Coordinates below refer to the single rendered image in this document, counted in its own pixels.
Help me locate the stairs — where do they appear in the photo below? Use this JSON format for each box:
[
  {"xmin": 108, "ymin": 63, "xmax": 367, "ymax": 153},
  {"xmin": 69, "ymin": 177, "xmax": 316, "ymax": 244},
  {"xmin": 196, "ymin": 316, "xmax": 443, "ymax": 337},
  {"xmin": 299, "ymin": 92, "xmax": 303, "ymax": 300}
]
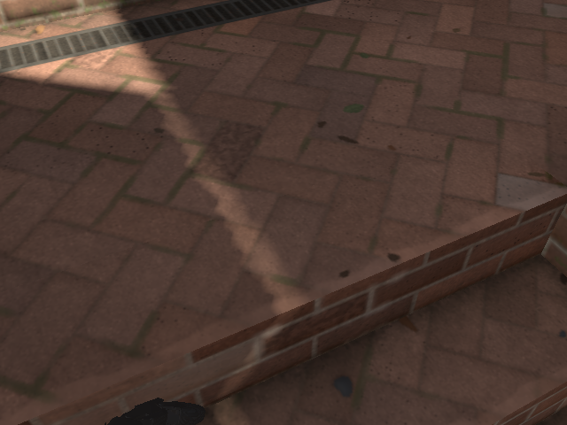
[{"xmin": 18, "ymin": 194, "xmax": 567, "ymax": 425}]

